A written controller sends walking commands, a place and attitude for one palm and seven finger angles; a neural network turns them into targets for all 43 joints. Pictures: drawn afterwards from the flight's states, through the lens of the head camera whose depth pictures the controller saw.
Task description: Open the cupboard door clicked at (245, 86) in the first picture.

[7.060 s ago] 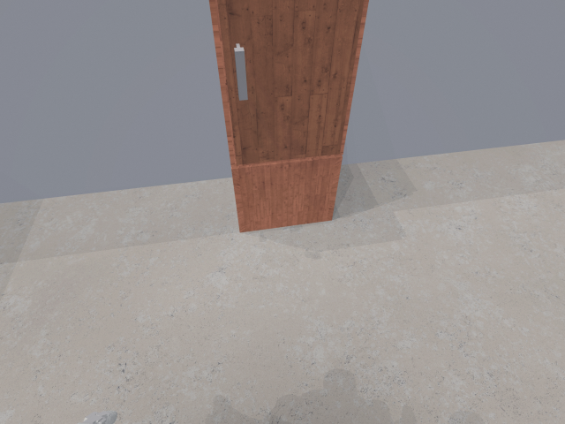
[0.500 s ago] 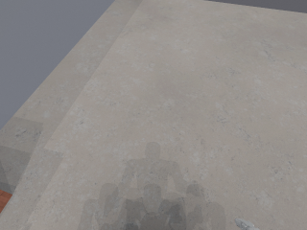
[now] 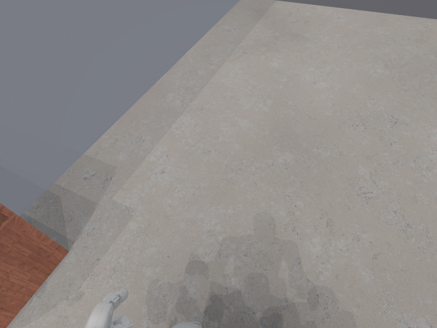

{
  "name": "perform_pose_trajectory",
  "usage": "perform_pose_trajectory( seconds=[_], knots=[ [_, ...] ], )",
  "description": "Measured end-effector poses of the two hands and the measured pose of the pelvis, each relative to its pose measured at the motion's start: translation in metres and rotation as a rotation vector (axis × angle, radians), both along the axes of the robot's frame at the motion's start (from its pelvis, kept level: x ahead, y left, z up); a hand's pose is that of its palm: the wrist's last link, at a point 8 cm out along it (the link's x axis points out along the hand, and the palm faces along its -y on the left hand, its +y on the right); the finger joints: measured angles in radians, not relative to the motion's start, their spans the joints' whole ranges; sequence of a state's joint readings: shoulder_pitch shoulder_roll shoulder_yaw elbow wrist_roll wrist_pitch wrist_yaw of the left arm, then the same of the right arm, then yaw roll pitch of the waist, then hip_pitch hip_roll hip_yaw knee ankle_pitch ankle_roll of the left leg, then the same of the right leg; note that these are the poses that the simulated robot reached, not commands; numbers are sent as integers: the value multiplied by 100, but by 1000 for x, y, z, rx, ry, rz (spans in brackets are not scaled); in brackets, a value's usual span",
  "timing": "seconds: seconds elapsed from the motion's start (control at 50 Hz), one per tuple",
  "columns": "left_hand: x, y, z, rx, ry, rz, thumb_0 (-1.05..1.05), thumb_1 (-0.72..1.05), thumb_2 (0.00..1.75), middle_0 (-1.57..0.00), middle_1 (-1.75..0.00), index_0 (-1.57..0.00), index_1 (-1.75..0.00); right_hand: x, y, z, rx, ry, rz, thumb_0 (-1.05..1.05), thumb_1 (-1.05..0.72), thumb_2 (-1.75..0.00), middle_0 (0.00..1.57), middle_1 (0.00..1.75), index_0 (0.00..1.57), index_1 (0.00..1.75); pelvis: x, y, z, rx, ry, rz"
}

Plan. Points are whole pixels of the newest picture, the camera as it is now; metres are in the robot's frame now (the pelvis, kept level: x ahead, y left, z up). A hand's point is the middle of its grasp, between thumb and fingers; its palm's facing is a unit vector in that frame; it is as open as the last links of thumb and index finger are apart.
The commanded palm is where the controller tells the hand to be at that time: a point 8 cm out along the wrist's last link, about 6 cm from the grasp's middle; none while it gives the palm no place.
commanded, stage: turn to face it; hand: left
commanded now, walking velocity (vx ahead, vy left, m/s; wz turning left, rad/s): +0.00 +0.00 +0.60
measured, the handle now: out of the picture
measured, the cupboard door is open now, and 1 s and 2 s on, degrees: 0 0 0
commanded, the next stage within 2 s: take the last steps up to it in 1.82 s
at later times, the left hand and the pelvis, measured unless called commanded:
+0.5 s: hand out of the picture -0.03 +0.27 -0.18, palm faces +0.35 -0.90 -0.26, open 7.4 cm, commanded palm none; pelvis +0.00 +0.04 +0.00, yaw +18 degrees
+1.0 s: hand out of the picture +0.00 +0.22 -0.12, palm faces +0.57 -0.76 -0.30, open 7.4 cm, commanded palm none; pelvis +0.02 -0.01 +0.01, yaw +37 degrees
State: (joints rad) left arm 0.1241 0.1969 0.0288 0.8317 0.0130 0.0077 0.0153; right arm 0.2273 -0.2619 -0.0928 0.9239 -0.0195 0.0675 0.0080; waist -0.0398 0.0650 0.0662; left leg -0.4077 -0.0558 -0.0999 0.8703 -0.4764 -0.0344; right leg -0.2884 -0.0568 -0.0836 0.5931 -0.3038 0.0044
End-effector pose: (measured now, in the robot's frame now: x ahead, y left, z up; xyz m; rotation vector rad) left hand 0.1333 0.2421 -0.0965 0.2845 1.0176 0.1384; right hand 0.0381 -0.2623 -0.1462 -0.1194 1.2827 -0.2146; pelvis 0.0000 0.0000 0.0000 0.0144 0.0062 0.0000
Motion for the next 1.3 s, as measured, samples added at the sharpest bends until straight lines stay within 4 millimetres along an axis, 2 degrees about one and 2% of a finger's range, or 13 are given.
perform_pose_trajectory(
  seconds=[0.1, 0.22, 0.3, 0.4, 0.44, 0.52, 0.68, 0.82, 0.9, 1.02, 1.12, 1.2, 1.3],
  knots=[
    [-35, -4, 7, -1, 42, 84, 0, 90, 90, -20, -30, -20, -30, 12, -8, 4, 15, 23, 64, 0, -91, -89, 20, 30, 20, 30, 2, -6, 9, 20, -13, 68],
    [-82, 3, -4, -27, 114, 194, 1, 90, 90, -20, -30, -20, -30, 40, 0, 12, 4, 36, 166, 0, -91, -89, 20, 30, 20, 30, 2, -3, 11, 23, -13, 150],
    [-120, 18, -19, -53, 175, 280, 1, 90, 90, -20, -30, -20, -30, 73, 20, 17, -21, 11, 258, 0, -91, -89, 19, 30, 20, 30, 1, 8, 7, 12, -7, 201],
    [-168, 49, -50, -89, 246, 401, 1, 90, 90, -20, -30, -20, -30, 120, 58, 21, -68, -86, 381, 0, -91, -89, 20, 30, 20, 30, 0, 32, -10, -8, 3, 269],
    [-180, 59, -53, -90, 282, 433, 1, 91, 90, -20, -30, -20, -30, 130, 72, 28, -75, -119, 414, 0, -91, -89, 20, 30, 20, 30, -1, 37, -9, -10, 2, 282],
    [-184, 71, -44, -94, 271, 473, 1, 91, 90, -20, -30, -19, -30, 138, 90, 41, -86, -140, 455, 0, -91, -89, 20, 30, 20, 30, -1, 44, 2, -32, 1, 327],
    [-156, 78, -21, -77, 117, 520, 1, 91, 90, -19, -30, -19, -30, 139, 105, 39, -49, -101, 521, 0, -90, -89, 20, 30, 20, 30, 2, 43, 11, -34, -3, 426],
    [-131, 60, -6, -38, 20, 551, 1, 91, 90, -20, -30, -19, -30, 140, 87, 19, -6, -47, 552, 0, -90, -89, 20, 30, 20, 30, 11, 19, 7, -18, -2, 510],
    [-133, 40, -1, 2, -21, 581, 1, 91, 90, -20, -30, -20, -30, 151, 71, 1, 14, -22, 577, 0, -90, -89, 20, 30, 20, 30, 17, 1, -2, -4, -9, 565],
    [-172, 6, 8, -6, 32, 688, 0, 90, 90, -20, -30, -20, -30, 172, 62, 5, 12, 3, 654, 0, -91, -89, 20, 30, 20, 30, 21, -8, 9, 27, -19, 657],
    [-211, -15, 2, -40, 95, 780, 1, 90, 90, -20, -30, -20, -30, 186, 71, 12, -6, 21, 734, 0, -91, -89, 20, 30, 20, 30, 19, -10, 12, 37, -14, 727],
    [-248, -29, -9, -80, 148, 862, 1, 90, 90, -20, -30, -20, -30, 199, 96, 16, -26, 21, 819, 0, -91, -89, 19, 30, 20, 30, 13, -5, 11, 30, -8, 781],
    [-305, -39, -32, -140, 214, 973, 1, 90, 90, -20, -30, -20, -30, 215, 152, 23, -40, -57, 946, 1, -91, -89, 19, 30, 19, 30, -3, 10, 1, 4, -5, 849]
  ],
)
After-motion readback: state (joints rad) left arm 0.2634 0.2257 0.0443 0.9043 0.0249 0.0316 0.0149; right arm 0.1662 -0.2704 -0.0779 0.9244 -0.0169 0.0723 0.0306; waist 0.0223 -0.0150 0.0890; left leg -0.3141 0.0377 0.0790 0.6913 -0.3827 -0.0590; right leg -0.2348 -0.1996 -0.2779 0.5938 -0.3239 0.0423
